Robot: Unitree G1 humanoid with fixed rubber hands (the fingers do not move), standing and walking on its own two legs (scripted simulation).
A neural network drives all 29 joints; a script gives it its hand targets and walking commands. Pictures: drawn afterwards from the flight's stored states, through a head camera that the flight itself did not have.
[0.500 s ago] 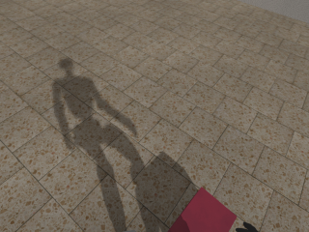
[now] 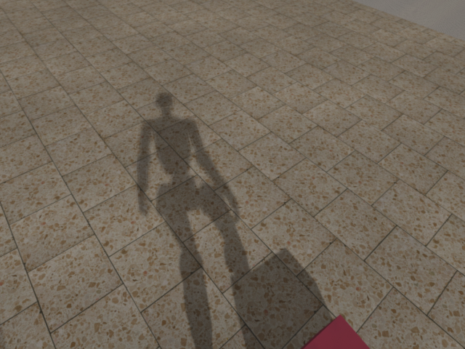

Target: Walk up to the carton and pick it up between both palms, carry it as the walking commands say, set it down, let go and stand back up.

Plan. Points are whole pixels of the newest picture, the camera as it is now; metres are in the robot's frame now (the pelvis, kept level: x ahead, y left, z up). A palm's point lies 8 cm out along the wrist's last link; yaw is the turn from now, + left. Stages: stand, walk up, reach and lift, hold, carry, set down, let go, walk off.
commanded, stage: walk up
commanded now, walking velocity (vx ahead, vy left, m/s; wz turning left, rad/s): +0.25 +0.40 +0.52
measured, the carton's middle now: out of the picture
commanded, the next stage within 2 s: none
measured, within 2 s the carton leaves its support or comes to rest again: neither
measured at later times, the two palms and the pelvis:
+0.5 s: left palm out of the picture +0.05 +0.32 -0.13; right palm (325, 319) +0.23 -0.17 -0.17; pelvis +0.09 +0.05 -0.02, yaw +12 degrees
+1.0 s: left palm out of the picture +0.11 +0.40 -0.16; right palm (243, 229) +0.46 +0.00 -0.22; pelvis +0.28 +0.19 -0.07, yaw +22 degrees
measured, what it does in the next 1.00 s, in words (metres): walks ahead, turning left: right foot, then left foot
